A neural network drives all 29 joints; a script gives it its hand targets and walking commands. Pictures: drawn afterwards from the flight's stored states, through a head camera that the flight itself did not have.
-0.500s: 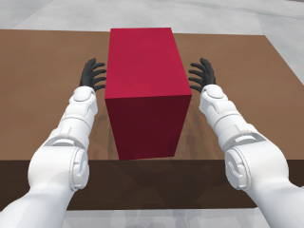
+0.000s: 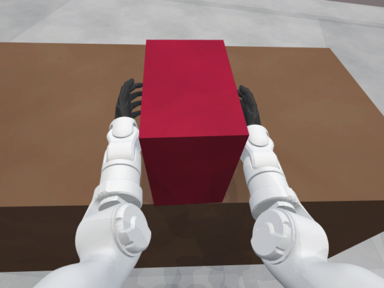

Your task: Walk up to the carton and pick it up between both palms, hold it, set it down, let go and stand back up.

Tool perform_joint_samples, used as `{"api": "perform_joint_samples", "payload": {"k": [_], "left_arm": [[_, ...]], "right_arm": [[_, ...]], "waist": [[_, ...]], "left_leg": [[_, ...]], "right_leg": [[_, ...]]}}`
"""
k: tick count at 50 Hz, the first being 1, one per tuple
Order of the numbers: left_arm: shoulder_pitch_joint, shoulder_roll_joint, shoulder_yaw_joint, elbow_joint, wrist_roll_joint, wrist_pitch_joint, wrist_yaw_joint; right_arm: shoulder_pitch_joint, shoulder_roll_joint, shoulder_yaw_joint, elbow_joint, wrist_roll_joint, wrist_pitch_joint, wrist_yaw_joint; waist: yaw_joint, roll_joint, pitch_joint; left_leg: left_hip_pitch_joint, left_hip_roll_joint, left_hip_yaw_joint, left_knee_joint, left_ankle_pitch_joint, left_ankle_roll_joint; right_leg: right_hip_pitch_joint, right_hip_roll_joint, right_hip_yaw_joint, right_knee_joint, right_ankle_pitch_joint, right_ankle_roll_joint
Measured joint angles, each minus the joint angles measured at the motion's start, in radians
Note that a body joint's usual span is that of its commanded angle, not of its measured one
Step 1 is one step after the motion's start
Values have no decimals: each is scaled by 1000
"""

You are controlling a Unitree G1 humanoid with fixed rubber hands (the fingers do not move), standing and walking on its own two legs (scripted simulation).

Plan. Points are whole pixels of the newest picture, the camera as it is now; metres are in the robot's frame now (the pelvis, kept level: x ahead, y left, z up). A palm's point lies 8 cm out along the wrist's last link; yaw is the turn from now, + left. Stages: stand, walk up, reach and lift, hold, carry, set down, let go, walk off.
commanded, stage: reach and lift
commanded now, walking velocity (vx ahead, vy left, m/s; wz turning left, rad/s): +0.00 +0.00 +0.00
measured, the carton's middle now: (187, 127) +0.45 +0.04 +0.08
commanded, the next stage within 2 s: none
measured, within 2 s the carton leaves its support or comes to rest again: leaves its support in 1.54 s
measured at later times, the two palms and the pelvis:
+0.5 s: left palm (124, 120) +0.43 +0.17 +0.12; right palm (248, 126) +0.42 -0.09 +0.12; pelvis +0.01 +0.00 +0.00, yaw +1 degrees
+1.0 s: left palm (124, 120) +0.43 +0.17 +0.12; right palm (248, 127) +0.42 -0.09 +0.11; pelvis +0.01 +0.00 +0.00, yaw +1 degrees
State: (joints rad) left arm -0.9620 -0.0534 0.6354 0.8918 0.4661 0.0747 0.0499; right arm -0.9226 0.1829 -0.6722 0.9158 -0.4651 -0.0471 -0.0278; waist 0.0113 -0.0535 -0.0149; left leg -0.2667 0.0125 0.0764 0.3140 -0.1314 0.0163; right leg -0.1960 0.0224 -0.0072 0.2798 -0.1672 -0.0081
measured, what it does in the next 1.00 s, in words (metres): stands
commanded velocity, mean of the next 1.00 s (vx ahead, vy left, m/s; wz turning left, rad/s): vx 0.00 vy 0.00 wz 0.00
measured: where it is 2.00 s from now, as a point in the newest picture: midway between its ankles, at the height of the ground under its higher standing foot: outside the picture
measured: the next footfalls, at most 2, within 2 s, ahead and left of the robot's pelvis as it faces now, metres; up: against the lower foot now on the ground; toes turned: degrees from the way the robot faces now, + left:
none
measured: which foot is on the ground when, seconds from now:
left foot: down 0.00-1.00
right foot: down 0.00-1.00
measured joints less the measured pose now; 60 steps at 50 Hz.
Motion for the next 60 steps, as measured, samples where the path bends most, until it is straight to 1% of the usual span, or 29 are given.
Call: {"api": "perform_joint_samples", "payload": {"k": [3,9,29,35,39,60], "left_arm": [[17,-10,8,-22,13,23,-12],[39,-17,-14,-53,-7,48,-16],[51,-10,-24,-48,-21,48,-28],[54,-13,-26,-59,-14,50,-33],[55,-9,-35,-63,-21,55,-35],[68,-18,-50,-103,-13,87,-39]], "right_arm": [[12,6,-7,-9,-18,10,12],[30,17,-12,-26,-20,8,17],[52,35,-10,-50,-18,5,9],[60,35,2,-56,0,1,5],[59,35,6,-54,8,-2,2],[77,26,49,-56,54,-5,-10]], "waist": [[4,-2,14],[2,-6,19],[-5,5,15],[-1,3,17],[-5,1,20],[-7,-6,20]], "left_leg": [[26,-2,1,6,-10,2],[40,-4,0,20,-22,2],[49,-9,-12,11,-20,1],[54,-7,-10,2,-16,0],[54,-8,-14,0,-13,0],[61,-9,-11,-15,-10,2]], "right_leg": [[24,-2,1,10,-11,3],[37,-5,-1,27,-27,4],[48,-9,-14,25,-33,4],[52,-7,-13,16,-28,2],[55,-7,-17,12,-26,1],[63,-8,-14,-8,-18,2]]}}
